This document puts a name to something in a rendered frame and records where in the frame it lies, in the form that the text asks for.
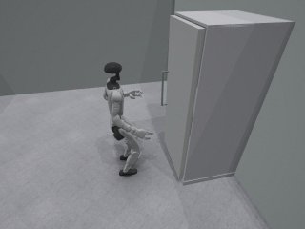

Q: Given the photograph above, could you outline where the robot right upper arm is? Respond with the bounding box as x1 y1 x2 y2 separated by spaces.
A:
111 91 122 123

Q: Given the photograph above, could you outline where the humanoid robot torso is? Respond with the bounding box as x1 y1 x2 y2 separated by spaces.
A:
105 84 125 132

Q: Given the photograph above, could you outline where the robot left upper arm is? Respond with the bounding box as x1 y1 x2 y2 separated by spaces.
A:
103 78 110 100

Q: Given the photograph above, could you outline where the handle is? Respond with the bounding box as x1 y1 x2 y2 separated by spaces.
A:
161 71 169 106

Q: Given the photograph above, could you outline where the robot left hand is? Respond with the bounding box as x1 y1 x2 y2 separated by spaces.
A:
127 89 143 99

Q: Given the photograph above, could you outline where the humanoid robot head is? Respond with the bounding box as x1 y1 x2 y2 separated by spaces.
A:
104 62 122 90

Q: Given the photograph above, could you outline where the robot right forearm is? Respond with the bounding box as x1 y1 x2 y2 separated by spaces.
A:
113 117 138 135

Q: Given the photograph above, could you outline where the fridge door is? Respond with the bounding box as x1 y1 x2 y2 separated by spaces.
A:
164 15 206 179

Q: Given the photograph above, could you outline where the robot right hand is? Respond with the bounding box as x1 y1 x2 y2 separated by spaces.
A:
136 129 153 140

